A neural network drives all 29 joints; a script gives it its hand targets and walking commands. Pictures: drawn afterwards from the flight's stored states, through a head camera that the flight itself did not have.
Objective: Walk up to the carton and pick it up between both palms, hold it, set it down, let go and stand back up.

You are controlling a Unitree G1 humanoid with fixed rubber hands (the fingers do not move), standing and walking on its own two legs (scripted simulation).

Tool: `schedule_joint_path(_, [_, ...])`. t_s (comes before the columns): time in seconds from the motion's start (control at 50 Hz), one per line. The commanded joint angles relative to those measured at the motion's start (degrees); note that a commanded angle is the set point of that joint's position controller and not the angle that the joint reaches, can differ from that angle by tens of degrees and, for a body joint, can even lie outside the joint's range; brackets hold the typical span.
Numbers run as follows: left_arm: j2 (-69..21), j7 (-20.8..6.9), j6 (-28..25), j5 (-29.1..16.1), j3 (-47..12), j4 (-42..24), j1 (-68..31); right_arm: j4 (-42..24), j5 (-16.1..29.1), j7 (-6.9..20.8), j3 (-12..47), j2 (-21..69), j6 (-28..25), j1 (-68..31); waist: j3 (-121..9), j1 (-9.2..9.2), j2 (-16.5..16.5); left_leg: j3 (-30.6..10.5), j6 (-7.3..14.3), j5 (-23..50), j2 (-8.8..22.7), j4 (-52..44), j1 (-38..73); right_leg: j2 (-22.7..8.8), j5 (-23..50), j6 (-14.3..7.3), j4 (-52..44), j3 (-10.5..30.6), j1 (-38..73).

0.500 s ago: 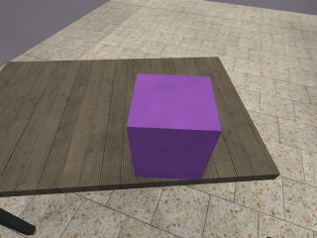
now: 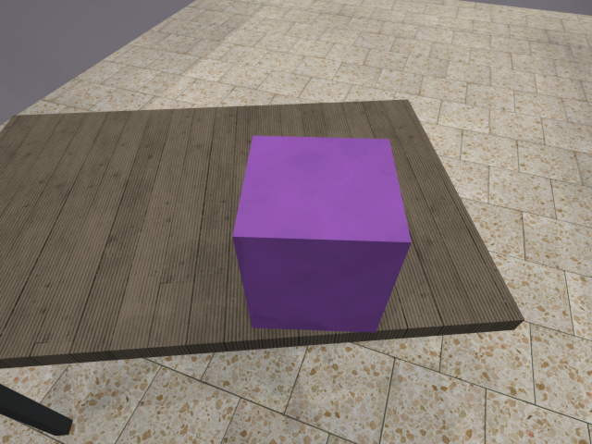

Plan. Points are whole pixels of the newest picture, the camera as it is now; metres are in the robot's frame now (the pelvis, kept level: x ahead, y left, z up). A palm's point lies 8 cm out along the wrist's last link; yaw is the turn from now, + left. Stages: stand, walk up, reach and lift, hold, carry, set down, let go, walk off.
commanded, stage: stand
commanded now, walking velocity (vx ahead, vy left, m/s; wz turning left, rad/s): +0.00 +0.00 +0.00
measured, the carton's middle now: (316, 238) +0.41 -0.01 +0.02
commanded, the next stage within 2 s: none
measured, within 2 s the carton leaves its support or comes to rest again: neither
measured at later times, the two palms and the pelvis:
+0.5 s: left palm out of the picture +0.11 +0.28 -0.12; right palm out of the picture +0.11 -0.30 -0.11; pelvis +0.01 -0.01 +0.00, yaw +0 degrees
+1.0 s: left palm out of the picture +0.10 +0.29 -0.12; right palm out of the picture +0.09 -0.30 -0.11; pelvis +0.02 -0.01 +0.00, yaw +0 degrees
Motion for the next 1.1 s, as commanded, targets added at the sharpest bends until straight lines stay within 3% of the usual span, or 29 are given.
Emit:
schedule_joint_path(0.0, [11.4,0.3,-1.1,0.2,1.4,-3.1,-2.9,-3.0,-0.1,-0.3,-1.1,-9.9,-1.2,-2.1,-4.5,-1.02,-2.7,-7.9,2.3,2.7,6.9,-5.8,3.0,-5.5,1.6,-3.4,-3.5,3.2,-4.8])
schedule_joint_path(0.08, [11.4,0.7,-0.1,-0.3,1.6,-2.0,0.0,-3.7,0.1,-0.4,-2.2,-13.5,-1.6,-3.0,-5.4,-0.11,2.7,-7.7,1.4,-0.5,6.8,-6.2,2.9,-5.4,2.7,-3.1,-4.1,3.6,-2.2])
schedule_joint_path(0.12, [11.2,0.5,-0.9,-0.1,1.3,-3.5,-3.6,-3.5,0.7,-0.5,-1.1,-11.0,-1.7,-3.8,-5.0,-0.33,0.4,-6.0,0.9,4.2,6.6,-4.4,4.3,-5.9,4.6,-3.9,-3.5,4.6,-4.4])
schedule_joint_path(0.18, [11.8,0.2,-1.1,-0.7,1.7,-2.8,-3.1,-3.5,0.2,-0.6,-1.3,-11.5,-1.3,-1.5,-4.7,-0.46,3.2,-6.6,1.4,4.5,6.7,-5.5,2.3,-5.6,3.6,-3.1,-4.3,3.6,-1.8])
schedule_joint_path(0.22, [12.3,0.3,-0.7,-0.4,1.3,-2.6,-2.1,-3.4,0.7,-0.7,-1.5,-11.7,-1.4,-4.4,-6.3,1.00,0.3,-7.5,1.6,6.3,7.3,-4.0,4.1,-5.7,7.0,-3.3,-4.4,3.6,-2.6])
schedule_joint_path(0.24, [12.0,0.5,-1.1,-0.5,1.2,-2.4,-2.5,-3.3,0.6,-1.0,-1.3,-10.9,-1.4,-2.9,-3.2,-0.67,-0.9,-6.6,0.8,7.1,6.7,-4.7,3.4,-5.8,7.7,-3.1,-3.7,3.8,-4.0])
schedule_joint_path(0.28, [11.6,0.7,-1.2,-0.1,1.2,-2.9,-5.4,-3.2,0.5,-1.2,-1.4,-10.8,-1.4,-4.8,-5.8,-0.29,1.5,-7.4,1.5,10.7,7.0,-3.8,5.5,-6.0,9.5,-3.3,-3.9,3.7,-2.2])
schedule_joint_path(0.3, [12.5,0.3,-0.9,0.3,1.6,-3.6,-4.9,-3.3,0.1,-1.4,-1.3,-10.3,-1.5,-2.7,-6.4,-0.36,-2.7,-6.3,1.5,8.7,6.8,-3.2,3.3,-5.8,9.9,-3.0,-3.8,3.5,-0.2])
schedule_joint_path(0.34, [12.1,0.7,-0.8,0.1,1.7,-3.3,-5.3,-3.1,-0.1,-1.0,-1.5,-10.8,-1.1,-4.2,-2.1,-0.04,1.4,-6.4,0.5,9.5,5.7,-4.5,3.0,-5.6,9.8,-2.7,-3.8,3.1,-3.3])
schedule_joint_path(0.38, [10.6,0.3,-1.2,-0.2,1.3,-3.2,-3.8,-2.2,0.2,-1.2,-2.0,-12.8,-0.9,-1.8,-4.9,1.06,0.0,-5.4,0.4,10.1,6.0,-3.2,4.6,-5.5,9.8,-2.6,-4.1,3.2,-1.5])
schedule_joint_path(0.4, [11.2,0.2,-1.4,-0.1,1.1,-3.0,-4.6,-2.8,0.3,-0.9,-2.0,-11.1,-1.1,-3.6,-6.0,-0.75,1.7,-4.8,0.7,10.8,6.4,-3.1,6.3,-5.8,10.8,-3.0,-4.0,3.7,-3.0])
schedule_joint_path(0.42, [11.3,0.3,-1.5,-0.3,1.2,-3.7,-5.8,-3.5,0.3,-1.1,-1.3,-10.2,-0.9,-4.4,-4.9,-0.12,-1.9,-5.7,0.5,10.6,6.5,-3.1,5.2,-5.7,9.8,-3.0,-4.5,3.0,-3.2])
schedule_joint_path(0.46, [12.3,0.7,-1.0,0.0,1.4,-2.9,-6.0,-3.0,0.6,-1.2,-1.7,-10.1,-1.1,-2.5,-4.1,-1.26,0.5,-5.8,0.8,6.0,6.3,-3.8,4.4,-6.3,7.7,-3.1,-5.4,4.2,-2.4])
schedule_joint_path(0.48, [12.9,0.3,-0.8,0.1,1.7,-3.3,-6.4,-2.6,0.1,-1.2,-1.7,-10.7,-1.2,-3.2,-3.8,-0.44,-3.1,-6.7,0.6,6.4,7.0,-4.9,4.6,-6.0,6.6,-3.3,-5.1,3.0,-3.1])
schedule_joint_path(0.5, [10.7,0.5,-0.7,-0.2,1.3,-3.0,-3.2,-1.6,0.6,-1.1,-2.2,-12.6,-1.1,-2.2,-4.2,0.30,0.2,-7.0,0.9,5.3,6.8,-4.9,4.5,-6.4,5.1,-3.5,-5.7,4.3,-2.9])
schedule_joint_path(0.52, [12.0,0.9,-0.9,-0.2,1.8,-3.7,-5.4,-2.4,0.5,-1.1,-2.6,-12.6,-0.9,-2.2,-1.9,-0.87,-1.2,-6.4,1.0,7.5,7.3,-3.9,3.8,-6.6,8.7,-3.8,-5.6,4.2,-4.0])
schedule_joint_path(0.56, [12.7,1.0,-1.0,-0.7,1.7,-3.8,-4.9,-2.9,0.3,-1.0,-1.7,-10.6,-1.4,-1.8,-5.3,-1.40,2.3,-6.2,0.6,8.4,6.9,-4.1,5.6,-5.3,6.9,-3.4,-5.7,3.6,-2.2])
schedule_joint_path(0.6, [13.5,0.5,-0.5,-0.3,2.3,-2.4,-4.3,-3.0,0.2,-0.8,-1.8,-9.9,-1.1,-6.0,-5.4,-0.23,4.0,-5.7,1.0,6.0,6.3,-5.1,4.1,-5.2,6.9,-3.1,-5.1,2.7,-0.5])
schedule_joint_path(0.64, [11.3,0.5,-0.9,-0.3,1.7,-2.6,-2.5,-2.9,-0.1,-0.3,-2.0,-11.3,-1.1,-3.3,-3.0,1.10,-0.6,-5.8,0.6,7.4,6.0,-4.7,3.4,-5.4,7.4,-2.6,-6.0,2.3,-0.9])
schedule_joint_path(0.68, [12.3,0.4,-1.6,-0.6,2.1,-3.0,-3.2,-2.7,0.0,-0.9,-1.9,-10.4,-1.4,-0.9,-5.2,-0.11,-3.2,-5.8,0.7,10.1,6.3,-4.4,5.3,-5.5,8.6,-2.5,-5.4,3.5,-0.7])
schedule_joint_path(0.7, [10.8,0.4,-1.3,-0.9,1.7,-2.7,-2.9,-2.9,-0.1,-0.8,-2.0,-12.0,-1.2,-2.0,-6.2,-0.19,-0.2,-5.3,0.2,12.1,6.1,-3.6,6.2,-5.5,12.8,-2.4,-5.4,3.1,-1.1])
schedule_joint_path(0.76, [13.6,1.0,-0.9,-0.4,2.1,-3.5,-4.6,-2.7,0.0,-0.9,-1.6,-10.4,-1.1,-4.7,-2.1,0.25,-2.0,-5.5,1.0,8.3,6.5,-4.1,3.5,-5.5,9.3,-2.8,-5.4,2.6,-2.2])
schedule_joint_path(0.8, [11.2,1.0,-0.8,-0.8,1.7,-3.3,-3.8,-2.3,0.3,-1.0,-2.1,-11.7,-0.7,-2.0,-6.5,0.00,3.1,-4.9,0.9,7.2,6.0,-5.1,5.5,-5.9,8.7,-3.1,-5.6,4.3,0.5])
schedule_joint_path(0.84, [14.3,0.8,-0.6,-0.5,2.3,-3.6,-4.6,-2.4,0.4,-0.6,-1.4,-9.8,-0.9,-1.7,-6.9,-0.55,-1.5,-5.2,0.0,5.8,5.6,-5.0,5.8,-5.2,6.5,-2.6,-5.9,2.8,-1.2])
schedule_joint_path(0.88, [11.7,0.7,-0.8,-0.4,2.0,-2.7,-4.7,-2.8,-0.1,-1.0,-1.3,-10.6,-1.0,-3.2,-3.2,-0.56,-2.0,-6.2,0.2,8.8,6.2,-4.7,4.0,-5.4,7.6,-2.6,-5.2,2.9,-1.7])
schedule_joint_path(0.94, [10.7,0.0,-0.2,-0.7,0.9,-3.4,-6.1,-2.7,0.7,-1.2,-2.0,-12.8,-1.0,-3.4,-6.6,-0.54,3.4,-5.2,0.3,8.6,6.6,-4.2,5.6,-5.9,6.6,-3.4,-5.1,2.5,-1.5])
schedule_joint_path(0.96, [12.3,0.7,-0.3,-0.2,1.4,-2.6,-4.2,-1.8,0.1,-0.9,-2.1,-11.5,-1.0,-2.2,-3.7,0.20,-0.2,-6.3,0.8,8.1,6.2,-4.7,4.5,-5.7,7.4,-3.1,-6.3,2.8,-1.4])
schedule_joint_path(1.02, [12.4,0.7,-0.8,-0.3,1.8,-2.2,-2.6,-2.8,0.4,-1.1,-1.8,-11.6,-0.9,-2.2,-3.5,-0.31,-2.3,-6.8,1.0,9.8,6.6,-5.0,5.1,-5.9,9.0,-2.7,-4.3,2.0,-2.1])
schedule_joint_path(1.08, [11.4,0.4,-0.9,-0.4,1.4,-2.9,-4.7,-2.0,0.3,-1.2,-1.1,-10.8,-1.0,-2.7,-5.2,-0.28,0.4,-5.7,1.0,9.7,6.5,-4.0,5.4,-6.5,9.6,-3.0,-6.5,3.8,0.0])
